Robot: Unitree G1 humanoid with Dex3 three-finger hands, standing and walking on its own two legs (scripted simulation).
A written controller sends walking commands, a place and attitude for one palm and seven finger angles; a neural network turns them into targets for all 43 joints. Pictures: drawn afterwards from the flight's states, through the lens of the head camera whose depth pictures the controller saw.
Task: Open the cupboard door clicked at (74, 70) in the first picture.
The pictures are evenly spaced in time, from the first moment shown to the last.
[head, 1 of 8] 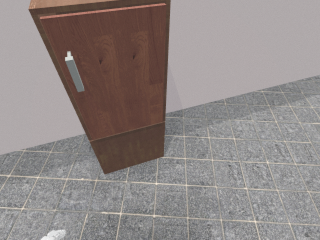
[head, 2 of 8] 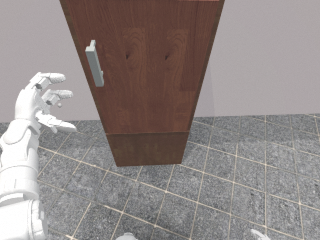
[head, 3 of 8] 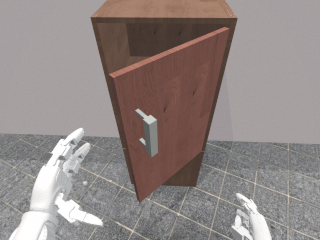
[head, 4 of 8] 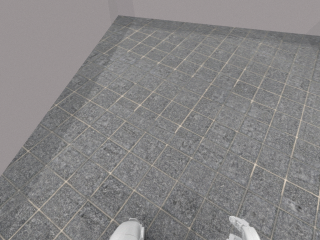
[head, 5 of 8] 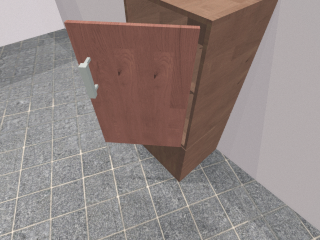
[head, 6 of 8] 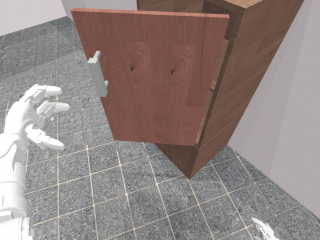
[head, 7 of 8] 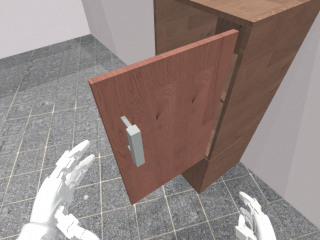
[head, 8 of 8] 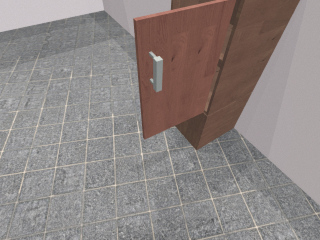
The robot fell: no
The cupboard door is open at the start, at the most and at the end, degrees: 0 89 88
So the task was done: yes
